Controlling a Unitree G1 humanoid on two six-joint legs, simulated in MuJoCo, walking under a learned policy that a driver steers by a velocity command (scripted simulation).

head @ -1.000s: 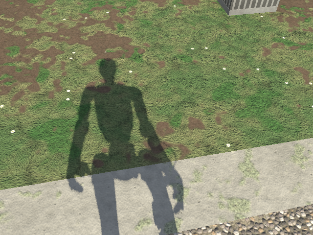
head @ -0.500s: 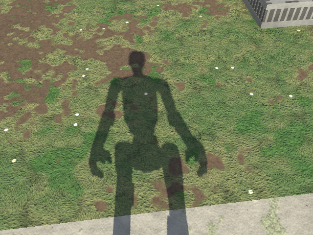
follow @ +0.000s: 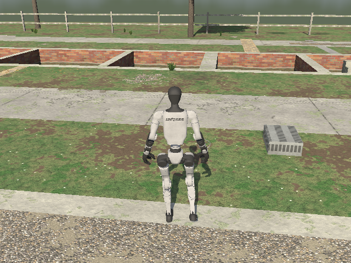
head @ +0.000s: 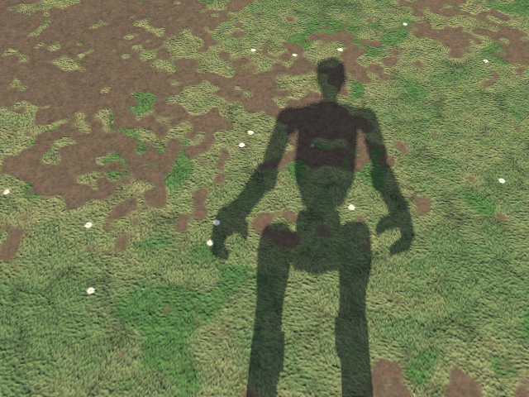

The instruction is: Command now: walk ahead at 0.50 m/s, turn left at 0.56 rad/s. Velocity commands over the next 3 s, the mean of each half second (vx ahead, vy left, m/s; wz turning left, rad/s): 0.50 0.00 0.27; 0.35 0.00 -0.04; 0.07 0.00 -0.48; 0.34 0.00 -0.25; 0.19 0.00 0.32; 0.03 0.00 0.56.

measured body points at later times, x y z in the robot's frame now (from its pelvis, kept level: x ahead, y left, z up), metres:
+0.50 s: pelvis +0.30 -0.05 +0.00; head +0.33 -0.06 +0.45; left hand +0.39 +0.23 -0.11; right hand +0.41 -0.31 -0.13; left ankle +0.20 +0.07 -0.64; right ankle +0.36 -0.13 -0.73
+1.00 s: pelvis +0.53 +0.02 +0.00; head +0.57 +0.04 +0.44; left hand +0.56 +0.30 -0.14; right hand +0.74 -0.21 -0.09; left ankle +0.62 +0.13 -0.73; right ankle +0.46 -0.13 -0.65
